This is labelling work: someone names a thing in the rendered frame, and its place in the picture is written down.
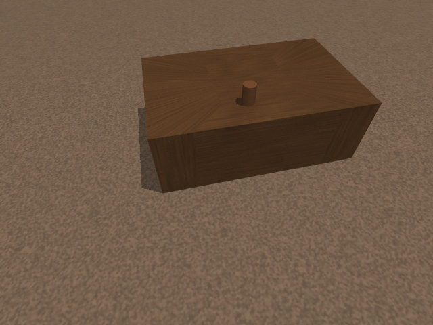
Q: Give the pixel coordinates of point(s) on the can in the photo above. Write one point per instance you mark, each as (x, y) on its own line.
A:
(249, 93)

